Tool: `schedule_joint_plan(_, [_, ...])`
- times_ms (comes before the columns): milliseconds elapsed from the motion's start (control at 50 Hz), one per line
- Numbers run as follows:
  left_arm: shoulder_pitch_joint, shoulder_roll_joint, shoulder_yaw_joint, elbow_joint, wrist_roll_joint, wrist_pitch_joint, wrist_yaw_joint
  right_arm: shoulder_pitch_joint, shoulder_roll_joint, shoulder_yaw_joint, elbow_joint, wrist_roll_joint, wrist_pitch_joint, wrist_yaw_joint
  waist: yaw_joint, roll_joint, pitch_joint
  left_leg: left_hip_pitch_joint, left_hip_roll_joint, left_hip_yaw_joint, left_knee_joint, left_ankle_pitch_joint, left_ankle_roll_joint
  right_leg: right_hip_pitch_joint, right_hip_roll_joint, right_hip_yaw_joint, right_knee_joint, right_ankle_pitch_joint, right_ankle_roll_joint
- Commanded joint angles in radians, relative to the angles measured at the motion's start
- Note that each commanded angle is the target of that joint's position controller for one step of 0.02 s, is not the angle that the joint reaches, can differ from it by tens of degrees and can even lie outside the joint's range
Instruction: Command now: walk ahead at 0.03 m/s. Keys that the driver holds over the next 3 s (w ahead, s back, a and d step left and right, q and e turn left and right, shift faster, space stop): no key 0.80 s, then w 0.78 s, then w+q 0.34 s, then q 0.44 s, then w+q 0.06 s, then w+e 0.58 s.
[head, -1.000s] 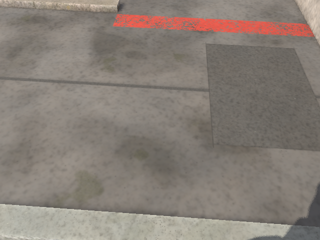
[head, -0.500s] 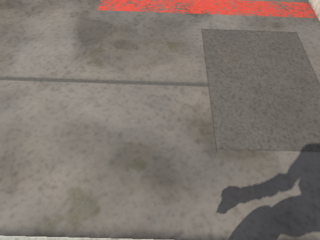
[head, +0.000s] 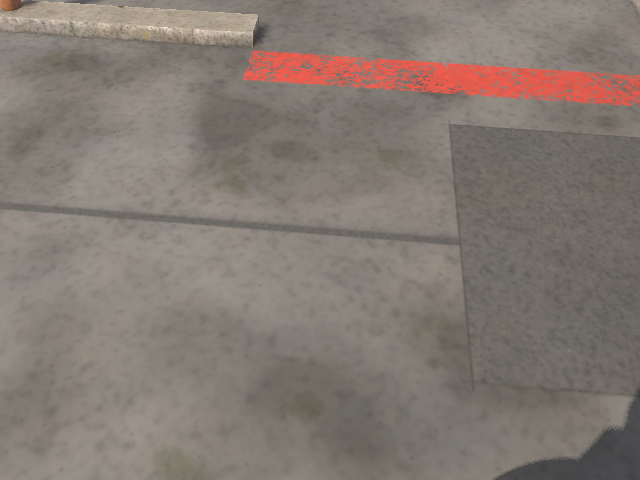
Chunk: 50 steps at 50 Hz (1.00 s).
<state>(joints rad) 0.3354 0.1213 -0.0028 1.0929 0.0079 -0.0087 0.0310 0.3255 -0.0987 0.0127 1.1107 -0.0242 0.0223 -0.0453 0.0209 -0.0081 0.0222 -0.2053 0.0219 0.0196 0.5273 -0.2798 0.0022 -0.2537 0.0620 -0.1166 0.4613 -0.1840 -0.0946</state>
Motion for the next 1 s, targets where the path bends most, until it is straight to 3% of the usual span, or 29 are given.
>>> schedule_joint_plan(20, [0.091, 0.046, 0.008, -0.003, -0.002, 0.002, -0.002, 0.092, -0.039, 0.010, 0.004, 0.006, -0.032, 0.005, 0.010, 0.102, 0.113, -0.101, 0.086, -0.114, -0.197, -0.021, 0.041, 0.037, -0.143, 0.175, -0.151, -0.052, 0.024])
schedule_joint_plan(80, [0.103, 0.042, 0.004, 0.013, 0.008, -0.003, -0.004, 0.096, -0.049, 0.010, 0.004, 0.011, -0.049, 0.000, 0.011, 0.066, 0.075, -0.067, 0.084, -0.108, -0.210, 0.046, 0.040, 0.096, -0.152, 0.167, -0.123, 0.026, 0.024])
schedule_joint_plan(240, [0.093, 0.017, -0.009, 0.034, 0.003, -0.006, 0.002, 0.145, -0.033, 0.017, 0.021, 0.009, -0.048, 0.001, -0.006, 0.014, 0.080, -0.012, 0.081, -0.097, -0.205, 0.123, 0.051, 0.077, -0.161, 0.161, -0.119, 0.056, 0.032])
schedule_joint_plan(800, [0.134, 0.000, -0.019, 0.081, 0.001, 0.001, 0.011, 0.179, -0.022, 0.023, 0.033, 0.010, -0.048, -0.001, -0.013, 0.012, 0.099, 0.015, 0.077, -0.094, -0.223, 0.151, 0.066, 0.065, -0.173, 0.160, -0.105, 0.062, 0.047])
schedule_joint_plan(820, [0.139, -0.002, -0.019, 0.083, 0.002, 0.002, 0.012, 0.188, -0.022, 0.022, 0.035, 0.008, -0.047, -0.001, -0.015, 0.014, 0.085, 0.019, 0.070, -0.094, -0.231, 0.080, 0.071, 0.068, -0.163, 0.155, -0.103, 0.005, 0.045])
schedule_joint_plan(860, [0.131, 0.019, -0.007, 0.070, 0.004, 0.006, 0.010, 0.204, -0.068, 0.001, 0.032, 0.008, -0.040, -0.001, -0.024, 0.049, 0.105, -0.003, 0.055, -0.120, -0.239, -0.187, 0.106, 0.016, -0.108, 0.113, -0.027, -0.204, 0.028])
schedule_joint_plan(900, [0.072, 0.016, 0.001, 0.031, 0.015, 0.008, 0.000, 0.268, -0.113, -0.024, 0.032, 0.008, -0.028, 0.003, -0.067, 0.114, 0.179, 0.002, 0.139, -0.272, -0.322, -0.544, 0.179, -0.179, -0.046, 0.046, 0.142, -0.374, 0.017])
schedule_joint_plan(920, [0.034, -0.003, 0.000, 0.003, 0.028, 0.005, -0.007, 0.314, -0.136, -0.037, 0.041, 0.007, -0.026, 0.001, -0.091, 0.158, 0.213, 0.013, 0.239, -0.398, -0.393, -0.667, 0.233, -0.264, -0.048, 0.006, 0.278, -0.343, 0.018])
schedule_joint_plan(940, [-0.011, -0.004, 0.002, -0.028, 0.035, -0.002, -0.013, 0.326, -0.138, -0.044, 0.044, 0.004, -0.028, -0.001, -0.104, 0.162, 0.255, -0.001, 0.311, -0.487, -0.441, -0.676, 0.283, -0.348, -0.089, 0.021, 0.414, -0.304, 0.017])
schedule_joint_plan(960, [-0.047, 0.017, 0.011, -0.057, 0.034, -0.011, -0.017, 0.333, -0.134, -0.048, 0.048, -0.006, -0.034, -0.002, -0.102, 0.133, 0.268, 0.039, 0.334, -0.513, -0.457, -0.606, 0.308, -0.454, -0.109, 0.051, 0.535, -0.328, 0.020])
schedule_joint_plan(1000, [-0.048, 0.033, 0.026, -0.079, 0.028, -0.032, -0.029, 0.304, -0.138, -0.054, 0.040, -0.010, -0.055, -0.001, -0.066, 0.068, 0.214, 0.136, 0.308, -0.450, -0.430, -0.440, 0.300, -0.550, -0.136, 0.095, 0.666, -0.289, 0.028])
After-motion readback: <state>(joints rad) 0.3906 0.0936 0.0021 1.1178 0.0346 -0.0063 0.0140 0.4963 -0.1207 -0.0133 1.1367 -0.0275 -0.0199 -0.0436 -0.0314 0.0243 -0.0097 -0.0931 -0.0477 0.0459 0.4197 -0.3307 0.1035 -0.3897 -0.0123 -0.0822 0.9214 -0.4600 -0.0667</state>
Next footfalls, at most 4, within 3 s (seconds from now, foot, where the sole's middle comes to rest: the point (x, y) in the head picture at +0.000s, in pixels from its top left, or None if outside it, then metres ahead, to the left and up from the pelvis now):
1.08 right None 0.09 -0.09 -0.70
1.22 right None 0.09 -0.09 -0.77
1.60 left None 0.48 -0.02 -0.77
2.12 right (403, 384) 0.76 -0.16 -0.77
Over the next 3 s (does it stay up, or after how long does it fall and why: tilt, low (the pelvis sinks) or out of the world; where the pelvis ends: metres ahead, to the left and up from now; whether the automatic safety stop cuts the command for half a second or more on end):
stays up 0.77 -0.03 -0.01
